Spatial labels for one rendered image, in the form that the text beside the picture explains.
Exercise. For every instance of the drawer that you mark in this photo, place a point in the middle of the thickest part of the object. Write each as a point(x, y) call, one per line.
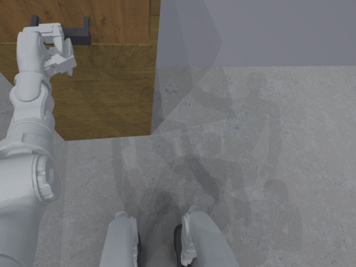
point(111, 21)

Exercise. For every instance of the left robot forearm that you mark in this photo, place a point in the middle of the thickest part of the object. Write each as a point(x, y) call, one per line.
point(32, 127)

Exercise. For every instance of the left robot thigh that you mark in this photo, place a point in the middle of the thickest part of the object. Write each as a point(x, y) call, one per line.
point(121, 237)

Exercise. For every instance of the cabinet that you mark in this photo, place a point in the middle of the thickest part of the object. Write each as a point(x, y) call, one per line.
point(111, 90)

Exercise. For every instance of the robot thigh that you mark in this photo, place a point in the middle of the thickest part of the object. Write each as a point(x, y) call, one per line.
point(212, 249)
point(121, 237)

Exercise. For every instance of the handle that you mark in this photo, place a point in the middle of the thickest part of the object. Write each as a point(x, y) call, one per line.
point(78, 36)

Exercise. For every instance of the robot left hand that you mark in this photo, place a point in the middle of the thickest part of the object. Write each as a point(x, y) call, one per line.
point(32, 53)

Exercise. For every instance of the right robot thigh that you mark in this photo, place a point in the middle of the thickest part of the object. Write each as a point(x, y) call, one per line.
point(212, 249)

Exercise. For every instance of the left robot upper arm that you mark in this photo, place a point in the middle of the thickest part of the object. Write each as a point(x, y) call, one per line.
point(27, 185)

